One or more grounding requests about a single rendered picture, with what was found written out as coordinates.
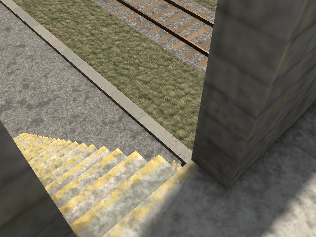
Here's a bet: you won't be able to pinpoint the stairs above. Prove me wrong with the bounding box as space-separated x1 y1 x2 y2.
13 133 178 237

